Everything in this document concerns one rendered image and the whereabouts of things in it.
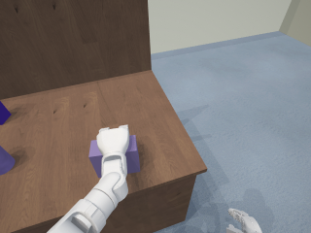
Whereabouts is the left robot forearm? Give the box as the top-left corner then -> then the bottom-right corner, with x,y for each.
47,151 -> 128,233

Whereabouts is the robot left upper arm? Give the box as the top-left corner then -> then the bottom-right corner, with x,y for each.
53,219 -> 84,233

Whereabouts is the robot left hand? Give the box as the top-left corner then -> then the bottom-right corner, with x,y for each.
96,125 -> 130,156

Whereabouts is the robot right hand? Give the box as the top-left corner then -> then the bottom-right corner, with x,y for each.
226,208 -> 262,233

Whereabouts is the sponge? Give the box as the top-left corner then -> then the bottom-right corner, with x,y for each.
88,135 -> 141,178

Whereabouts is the table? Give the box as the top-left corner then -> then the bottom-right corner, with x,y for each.
0,0 -> 208,233

